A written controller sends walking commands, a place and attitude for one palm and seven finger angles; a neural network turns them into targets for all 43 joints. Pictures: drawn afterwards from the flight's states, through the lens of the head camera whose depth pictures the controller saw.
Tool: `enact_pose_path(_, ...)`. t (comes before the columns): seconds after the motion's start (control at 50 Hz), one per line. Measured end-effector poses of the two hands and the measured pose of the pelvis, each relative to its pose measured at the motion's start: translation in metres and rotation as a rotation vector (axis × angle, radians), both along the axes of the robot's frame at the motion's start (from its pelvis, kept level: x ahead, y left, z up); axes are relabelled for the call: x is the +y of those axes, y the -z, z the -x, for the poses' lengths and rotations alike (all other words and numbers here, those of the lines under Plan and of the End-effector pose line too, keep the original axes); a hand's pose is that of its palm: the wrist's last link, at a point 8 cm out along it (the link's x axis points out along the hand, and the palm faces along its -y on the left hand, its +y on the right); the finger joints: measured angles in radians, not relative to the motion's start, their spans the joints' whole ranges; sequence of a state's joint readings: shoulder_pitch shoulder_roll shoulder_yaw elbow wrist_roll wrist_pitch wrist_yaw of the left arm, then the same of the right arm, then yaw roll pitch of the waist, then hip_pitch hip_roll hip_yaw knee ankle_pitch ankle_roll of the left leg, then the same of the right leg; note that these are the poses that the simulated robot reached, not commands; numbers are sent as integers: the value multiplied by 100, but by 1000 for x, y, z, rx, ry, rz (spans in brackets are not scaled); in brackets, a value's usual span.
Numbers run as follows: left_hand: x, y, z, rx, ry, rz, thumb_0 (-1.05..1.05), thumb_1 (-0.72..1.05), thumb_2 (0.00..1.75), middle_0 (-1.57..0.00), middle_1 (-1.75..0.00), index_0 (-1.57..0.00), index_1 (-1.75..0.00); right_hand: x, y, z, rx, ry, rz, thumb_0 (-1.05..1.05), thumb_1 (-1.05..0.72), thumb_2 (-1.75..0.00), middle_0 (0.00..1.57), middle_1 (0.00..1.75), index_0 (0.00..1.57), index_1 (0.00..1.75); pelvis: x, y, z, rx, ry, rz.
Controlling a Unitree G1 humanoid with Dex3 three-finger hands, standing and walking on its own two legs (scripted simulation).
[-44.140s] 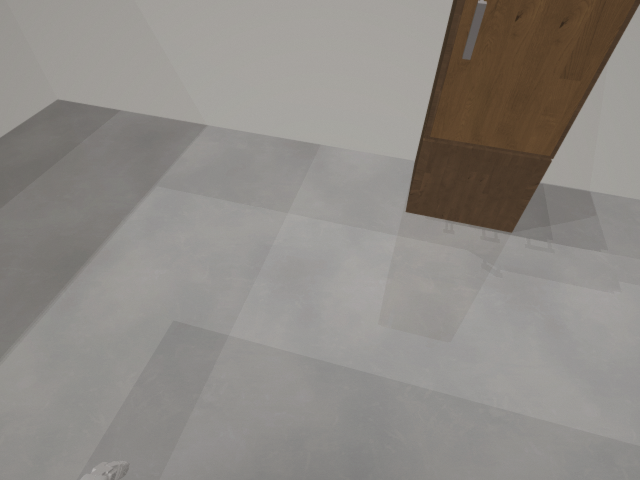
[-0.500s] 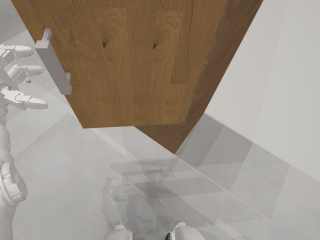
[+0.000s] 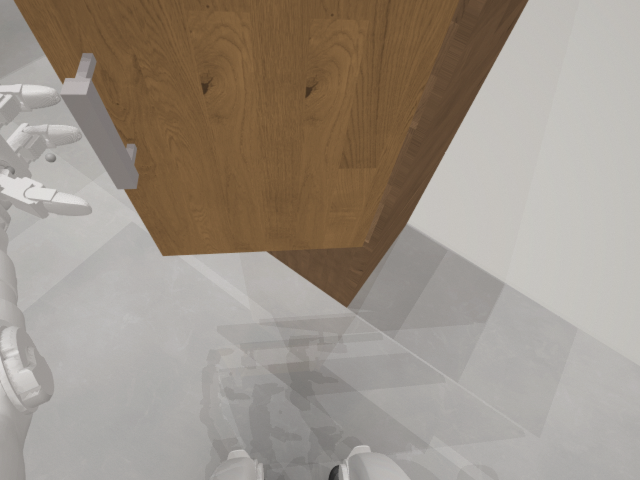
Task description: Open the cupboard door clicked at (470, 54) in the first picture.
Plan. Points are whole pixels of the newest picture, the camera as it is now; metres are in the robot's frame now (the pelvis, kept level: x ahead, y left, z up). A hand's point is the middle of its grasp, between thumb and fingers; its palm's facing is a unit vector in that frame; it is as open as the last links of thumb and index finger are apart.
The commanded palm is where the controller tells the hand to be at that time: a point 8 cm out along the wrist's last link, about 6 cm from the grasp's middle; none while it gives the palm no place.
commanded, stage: move the hooked fingers beside the handle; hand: left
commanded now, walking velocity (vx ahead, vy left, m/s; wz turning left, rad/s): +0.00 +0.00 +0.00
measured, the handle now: (109, 127) +0.52 +0.23 +0.09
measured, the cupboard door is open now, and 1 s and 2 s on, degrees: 41 41 41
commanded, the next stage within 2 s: slide the fingers in behind the handle in 0.40 s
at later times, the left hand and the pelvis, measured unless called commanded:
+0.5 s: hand (50, 160) +0.46 +0.28 +0.10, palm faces +0.06 -1.00 -0.01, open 14.0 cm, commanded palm +0.44 +0.32 +0.10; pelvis -0.01 +0.00 +0.00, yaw +0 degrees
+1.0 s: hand (79, 161) +0.46 +0.25 +0.10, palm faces +0.04 -1.00 +0.01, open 14.0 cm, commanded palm +0.43 +0.29 +0.10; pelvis -0.01 +0.00 +0.00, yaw +0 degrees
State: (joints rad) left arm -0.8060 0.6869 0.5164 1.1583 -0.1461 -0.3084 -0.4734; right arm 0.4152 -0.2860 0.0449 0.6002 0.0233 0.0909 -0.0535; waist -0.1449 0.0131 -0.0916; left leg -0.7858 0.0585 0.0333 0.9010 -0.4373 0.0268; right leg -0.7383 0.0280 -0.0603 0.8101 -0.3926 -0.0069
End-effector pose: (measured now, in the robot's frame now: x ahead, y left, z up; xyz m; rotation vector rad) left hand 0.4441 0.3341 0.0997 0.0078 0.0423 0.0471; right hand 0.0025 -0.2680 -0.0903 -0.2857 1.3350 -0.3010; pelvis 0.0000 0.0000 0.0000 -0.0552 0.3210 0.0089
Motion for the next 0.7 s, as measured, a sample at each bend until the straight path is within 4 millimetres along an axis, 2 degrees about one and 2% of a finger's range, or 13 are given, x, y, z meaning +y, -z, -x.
enact_pose_path(0.16, -4, -2, 3, -1, 2, 6, -1, -50, 30, -30, -120, -30, -120, 0, 1, -16, -47, -21, -1, 1, -91, -90, 21, 30, 21, 30, 0, 0, 1, -11, -5, -1)
enact_pose_path(0.3, -9, -4, 7, -5, 3, 4, -1, -50, 30, -30, -120, -30, -120, 1, 2, -20, -69, -30, -9, 1, -91, -90, 21, 30, 21, 30, 0, 0, 3, -20, -6, -3)
enact_pose_path(0.56, -3, -6, 9, -13, -4, -7, -1, -50, 30, -30, -120, -30, -120, -3, 1, -2, -40, -10, 5, 1, -91, -90, 21, 30, 21, 30, -2, 1, 8, -20, -4, -3)
enact_pose_path(0.7, -15, -4, 9, -14, 19, 14, -1, -50, 30, -30, -120, -30, -120, -4, 1, 6, -10, -9, 5, 1, -91, -90, 21, 30, 21, 30, -2, 0, 9, -22, -8, -4)
